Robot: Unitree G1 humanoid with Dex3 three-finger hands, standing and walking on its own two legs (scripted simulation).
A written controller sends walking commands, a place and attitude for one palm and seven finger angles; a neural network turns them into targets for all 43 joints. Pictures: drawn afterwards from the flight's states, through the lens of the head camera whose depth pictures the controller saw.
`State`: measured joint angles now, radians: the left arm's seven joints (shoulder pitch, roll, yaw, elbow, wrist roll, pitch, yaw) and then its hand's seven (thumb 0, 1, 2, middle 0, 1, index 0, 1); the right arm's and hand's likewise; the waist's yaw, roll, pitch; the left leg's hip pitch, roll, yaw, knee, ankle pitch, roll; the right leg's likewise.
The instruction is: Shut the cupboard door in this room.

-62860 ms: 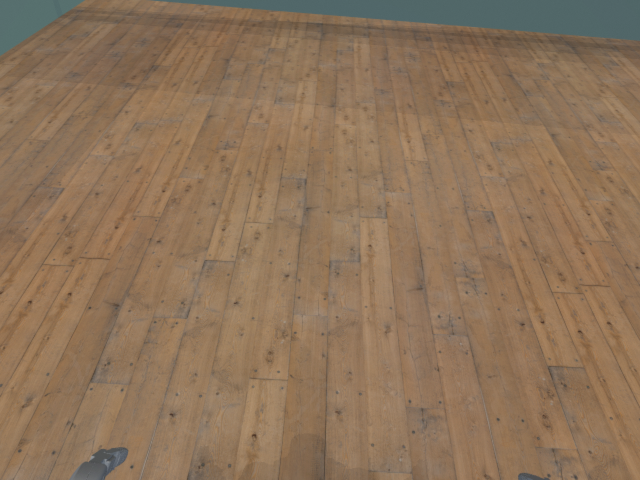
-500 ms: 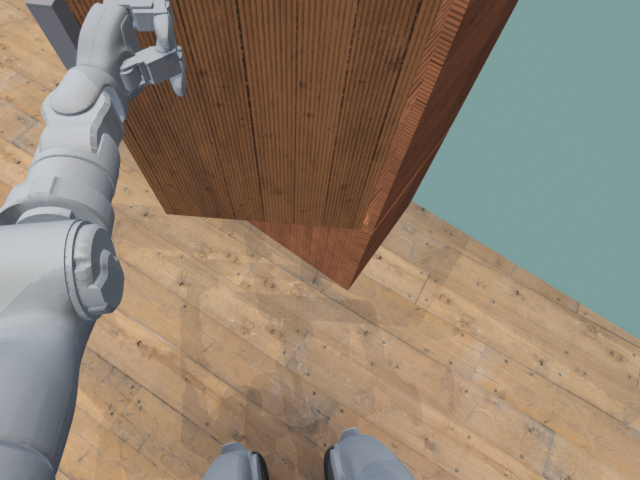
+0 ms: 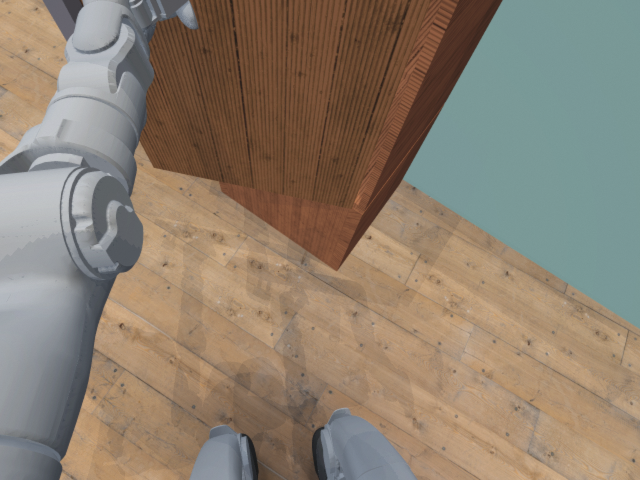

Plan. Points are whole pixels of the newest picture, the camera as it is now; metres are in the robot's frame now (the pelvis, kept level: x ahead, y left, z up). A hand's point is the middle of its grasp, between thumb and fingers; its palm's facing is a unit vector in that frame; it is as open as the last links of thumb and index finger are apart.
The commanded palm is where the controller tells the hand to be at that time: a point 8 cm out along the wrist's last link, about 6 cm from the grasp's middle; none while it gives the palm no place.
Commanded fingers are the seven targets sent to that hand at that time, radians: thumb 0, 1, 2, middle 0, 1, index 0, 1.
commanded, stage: pull the fist back off the door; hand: left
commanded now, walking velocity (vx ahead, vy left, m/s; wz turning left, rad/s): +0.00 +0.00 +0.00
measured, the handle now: out of the picture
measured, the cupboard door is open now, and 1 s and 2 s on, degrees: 25 24 24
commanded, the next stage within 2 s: draw the hand back to the body in 0.76 s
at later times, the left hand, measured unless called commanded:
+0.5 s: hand (178, 7) +0.57 +0.04 +0.17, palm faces +0.10 -0.99 -0.06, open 3.1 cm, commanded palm +0.52 +0.08 +0.15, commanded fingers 0.00 0.90 0.90 -1.30 -1.50 -1.30 -1.50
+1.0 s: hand (171, 49) +0.52 +0.05 +0.17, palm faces +0.15 -0.99 +0.06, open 3.1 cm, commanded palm +0.46 +0.10 +0.16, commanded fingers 0.00 0.90 0.90 -1.30 -1.50 -1.30 -1.50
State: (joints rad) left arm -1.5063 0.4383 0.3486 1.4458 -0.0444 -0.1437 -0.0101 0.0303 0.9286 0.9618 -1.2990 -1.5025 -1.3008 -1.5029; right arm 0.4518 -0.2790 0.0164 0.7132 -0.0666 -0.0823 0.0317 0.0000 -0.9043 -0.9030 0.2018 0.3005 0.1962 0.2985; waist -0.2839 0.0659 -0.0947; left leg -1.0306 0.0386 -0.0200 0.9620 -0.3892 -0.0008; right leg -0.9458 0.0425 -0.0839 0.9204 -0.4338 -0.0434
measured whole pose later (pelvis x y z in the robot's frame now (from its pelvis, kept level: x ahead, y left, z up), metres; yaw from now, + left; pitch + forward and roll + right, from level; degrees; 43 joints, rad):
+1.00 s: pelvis +0.01 +0.00 +0.03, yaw -1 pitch +15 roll +0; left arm -1.00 0.14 0.30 1.15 -0.04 -0.29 0.26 0.02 0.90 0.90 -1.30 -1.50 -1.30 -1.50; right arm 0.38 -0.22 0.00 0.66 -0.04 -0.01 0.06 0.00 -0.91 -0.90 0.20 0.30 0.20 0.30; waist -0.15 0.04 -0.12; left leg -0.67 0.02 0.04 0.75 -0.34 0.00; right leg -0.63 0.03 -0.02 0.77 -0.39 -0.04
